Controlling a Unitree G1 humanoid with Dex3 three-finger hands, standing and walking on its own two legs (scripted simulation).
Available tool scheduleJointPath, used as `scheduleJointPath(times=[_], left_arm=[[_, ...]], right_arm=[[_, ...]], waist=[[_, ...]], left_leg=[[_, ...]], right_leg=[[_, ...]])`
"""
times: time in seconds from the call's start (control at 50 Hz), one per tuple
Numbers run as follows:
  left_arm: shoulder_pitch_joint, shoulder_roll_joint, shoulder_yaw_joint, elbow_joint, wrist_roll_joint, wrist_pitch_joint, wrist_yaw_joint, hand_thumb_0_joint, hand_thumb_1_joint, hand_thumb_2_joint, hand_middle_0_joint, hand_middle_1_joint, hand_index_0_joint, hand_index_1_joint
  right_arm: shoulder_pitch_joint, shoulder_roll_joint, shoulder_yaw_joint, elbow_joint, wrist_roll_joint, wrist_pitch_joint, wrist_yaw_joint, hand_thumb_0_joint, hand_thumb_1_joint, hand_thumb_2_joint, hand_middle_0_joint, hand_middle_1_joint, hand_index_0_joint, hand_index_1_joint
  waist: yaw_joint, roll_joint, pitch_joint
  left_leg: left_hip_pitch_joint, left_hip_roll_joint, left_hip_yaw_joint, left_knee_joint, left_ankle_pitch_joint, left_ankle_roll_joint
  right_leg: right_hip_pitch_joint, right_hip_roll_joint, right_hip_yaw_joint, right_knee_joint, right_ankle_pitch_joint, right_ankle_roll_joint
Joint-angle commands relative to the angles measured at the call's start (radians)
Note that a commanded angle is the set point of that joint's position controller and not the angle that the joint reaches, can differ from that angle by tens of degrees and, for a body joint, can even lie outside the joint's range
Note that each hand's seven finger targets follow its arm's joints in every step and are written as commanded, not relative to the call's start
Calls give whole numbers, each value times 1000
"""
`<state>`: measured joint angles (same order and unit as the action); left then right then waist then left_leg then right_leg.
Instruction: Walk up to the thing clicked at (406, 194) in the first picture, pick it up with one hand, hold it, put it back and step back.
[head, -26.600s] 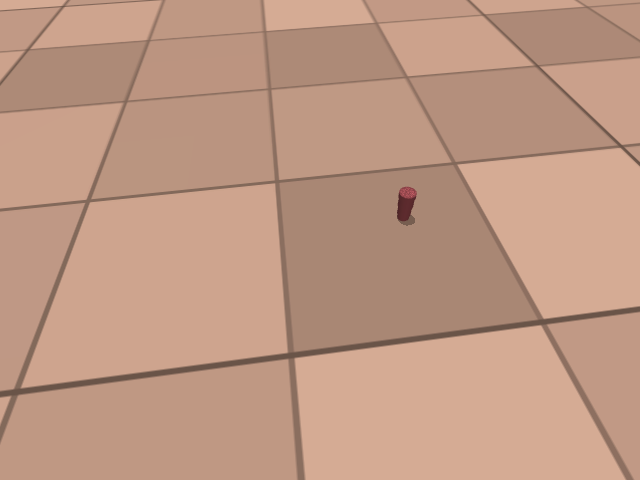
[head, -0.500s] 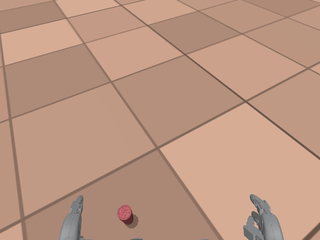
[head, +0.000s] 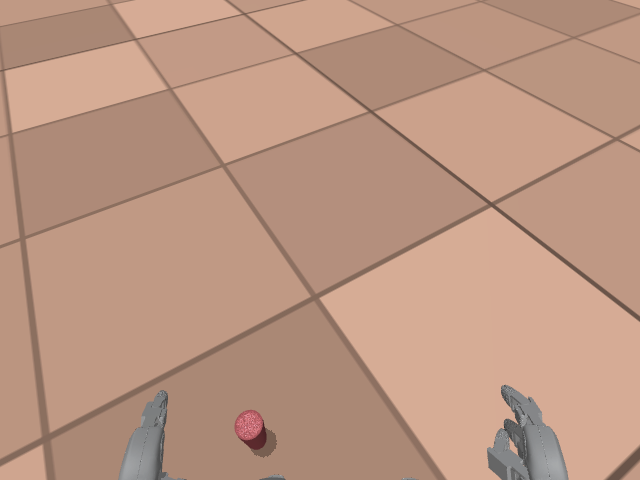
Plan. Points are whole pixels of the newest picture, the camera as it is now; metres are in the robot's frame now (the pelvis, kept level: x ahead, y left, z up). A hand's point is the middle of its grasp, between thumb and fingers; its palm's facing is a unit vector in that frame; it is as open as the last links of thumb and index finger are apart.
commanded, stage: home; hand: left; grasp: from the side
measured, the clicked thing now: (253, 432) +0.35 +0.22 -0.65
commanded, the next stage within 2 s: stand in 0.54 s
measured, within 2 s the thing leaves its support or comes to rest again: neither
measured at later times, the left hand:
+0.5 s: hand (189, 458) +0.17 +0.19 -0.06, palm faces +0.10 -0.95 -0.29, open 17.5 cm
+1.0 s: hand (188, 463) +0.17 +0.20 -0.08, palm faces +0.01 -0.95 -0.33, open 11.6 cm
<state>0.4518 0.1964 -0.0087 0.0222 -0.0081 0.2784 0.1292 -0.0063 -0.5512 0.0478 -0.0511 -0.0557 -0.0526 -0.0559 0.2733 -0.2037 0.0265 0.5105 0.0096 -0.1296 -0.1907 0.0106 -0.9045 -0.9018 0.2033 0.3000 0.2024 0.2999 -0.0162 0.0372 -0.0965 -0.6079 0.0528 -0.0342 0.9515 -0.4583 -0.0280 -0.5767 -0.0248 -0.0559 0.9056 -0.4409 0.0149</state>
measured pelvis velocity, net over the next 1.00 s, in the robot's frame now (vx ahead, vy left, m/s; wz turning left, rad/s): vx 0.00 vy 0.00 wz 0.00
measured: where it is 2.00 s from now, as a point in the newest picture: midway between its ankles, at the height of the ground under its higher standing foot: outside the picture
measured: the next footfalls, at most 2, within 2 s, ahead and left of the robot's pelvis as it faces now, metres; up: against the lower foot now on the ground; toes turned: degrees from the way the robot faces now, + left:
none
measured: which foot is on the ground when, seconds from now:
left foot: down 0.00-1.00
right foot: down 0.00-1.00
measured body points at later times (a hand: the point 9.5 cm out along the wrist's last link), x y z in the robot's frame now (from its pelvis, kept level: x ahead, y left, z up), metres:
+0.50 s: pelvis +0.00 +0.01 +0.00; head +0.02 +0.01 +0.45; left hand +0.16 +0.24 -0.04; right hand +0.16 -0.23 -0.07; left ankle +0.01 +0.13 -0.69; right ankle +0.01 -0.13 -0.69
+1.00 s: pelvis +0.00 +0.00 +0.01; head +0.03 +0.01 +0.45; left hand +0.17 +0.25 -0.06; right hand +0.16 -0.24 -0.09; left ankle +0.01 +0.13 -0.69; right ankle +0.01 -0.13 -0.69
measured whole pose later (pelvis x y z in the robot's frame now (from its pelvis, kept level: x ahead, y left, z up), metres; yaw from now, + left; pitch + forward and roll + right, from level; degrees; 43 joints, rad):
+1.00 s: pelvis +0.00 +0.00 +0.01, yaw +0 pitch +4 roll -1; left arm 0.32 0.24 -0.02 0.29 0.06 0.12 0.07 0.00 0.22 0.70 -0.19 -0.28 -0.19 -0.28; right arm 0.21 -0.24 0.02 0.66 -0.08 -0.08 -0.10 0.01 -0.90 -0.90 0.20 0.30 0.20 0.30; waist 0.01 0.01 -0.03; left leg -0.52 0.03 -0.02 0.91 -0.45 -0.01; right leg -0.51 -0.04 -0.04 0.88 -0.44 0.02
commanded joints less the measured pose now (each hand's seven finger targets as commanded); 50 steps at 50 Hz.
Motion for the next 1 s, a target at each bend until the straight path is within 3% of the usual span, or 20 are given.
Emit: scheduleJointPath(times=[0.0, 0.06, 0.18, 0.36, 0.46, 0.62, 0.66, 0.68, 0.82, 0.88, 0.9, 0.92, 0.94, 0.98], left_arm=[[-17, 102, 57, -181, 5, -54, 16, 0, -581, 38, -46, -53, -46, -52], [-35, 99, 51, -190, 4, -54, 15, 0, -559, 51, -48, -56, -48, -56], [-17, 99, 54, -179, 6, -52, 16, 0, -566, 47, -47, -55, -48, -55], [-34, 102, 54, -192, 7, -56, 16, 0, -565, 48, -48, -56, -48, -55], [-32, 102, 52, -198, 7, -56, 18, 0, -563, 49, -48, -56, -48, -55], [-29, 96, 52, -191, 7, -57, 17, 0, -571, 45, -47, -54, -47, -54], [-29, 99, 53, -185, 7, -55, 16, 0, -411, 205, -200, -214, -200, -214], [-23, 100, 52, -192, 6, -55, 15, 0, -331, 285, -200, -294, -200, -294], [-35, 103, 53, -215, 7, -60, 16, 0, 229, 845, -200, -300, -200, -301], [-29, 102, 54, -201, 6, -57, 18, 0, 469, 900, -200, -300, -200, -301], [-193, 233, 97, 150, 103, -177, -31, 0, 549, 900, -200, -300, -200, -301], [-153, 245, 105, 243, 111, -223, -58, 0, 629, 900, -200, -300, -200, -301], [-144, 260, 94, 277, 106, -252, -74, 0, 709, 900, -200, -300, -200, -301], [-184, 267, 86, 363, 78, -284, -92, 0, 869, 900, -200, -300, -200, -301]], right_arm=[[-72, -110, -46, -153, -1, -56, -8, 0, -900, -900, 200, 300, 200, 300], [-79, -112, -44, -157, -1, -59, -7, 0, -900, -900, 200, 300, 200, 300], [-69, -112, -47, -150, -3, -58, -5, 0, -900, -900, 200, 300, 199, 300], [-71, -111, -46, -152, -3, -59, -4, 0, -900, -900, 199, 300, 199, 300], [-65, -111, -46, -149, -5, -58, -6, 0, -900, -900, 200, 300, 200, 300], [-71, -109, -44, -151, -5, -60, -3, 0, -900, -900, 200, 300, 200, 300], [-75, -113, -45, -154, -4, -60, -3, 0, -900, -900, 200, 300, 200, 300], [-71, -110, -46, -154, -4, -59, -3, 0, -900, -900, 200, 300, 200, 300], [-68, -112, -47, -151, -4, -59, -5, 0, -900, -900, 200, 300, 200, 300], [-62, -114, -49, -145, -6, -58, -7, 0, -900, -900, 200, 300, 200, 300], [-105, -269, -88, 65, -112, 12, 53, 0, -900, -900, 200, 300, 200, 300], [-99, -259, -98, 106, -124, 41, 89, 0, -900, -900, 200, 300, 200, 300], [-109, -260, -106, 106, -113, 59, 106, 0, -900, -900, 200, 300, 200, 300], [-97, -244, -99, 141, -79, 60, 136, 0, -900, -900, 200, 300, 200, 300]], waist=[[-4, -22, -91], [-9, -17, -76], [-6, -26, -92], [0, 12, -85], [-2, 3, -93], [2, -1, -90], [-1, -7, -86], [2, -11, -90], [-3, -6, -118], [-6, -11, -118], [32, -93, 30], [40, -133, -27], [28, -116, -27], [23, -51, -47]], left_leg=[[61, -46, 38, -156, 169, 31], [59, -45, 37, -168, 137, 30], [69, -42, 32, -159, 193, 30], [66, -38, 26, -177, 171, 23], [77, -37, 27, -166, 216, 24], [66, -39, 29, -174, 170, 25], [63, -39, 28, -173, 172, 25], [62, -40, 29, -170, 174, 26], [79, -39, 31, -162, 192, 26], [83, -39, 32, -153, 223, 27], [99, -7, -31, -193, 363, 62], [141, -4, 3, -170, 366, 85], [150, -13, -7, -169, 349, 93], [216, -10, -17, -220, 342, 96]], right_leg=[[57, 38, -11, -167, 154, -14], [43, 39, -11, -171, 122, -16], [63, 42, -16, -157, 174, -16], [56, 45, -22, -149, 149, -21], [64, 44, -21, -147, 188, -20], [62, 42, -19, -153, 147, -20], [55, 44, -20, -151, 148, -20], [58, 45, -20, -156, 150, -19], [64, 42, -15, -150, 167, -19], [69, 41, -15, -146, 199, -16], [181, -45, 67, -171, 243, -71], [207, -69, 103, -187, 319, -92], [201, -71, 127, -209, 324, -106], [223, -77, 134, -199, 323, -100]])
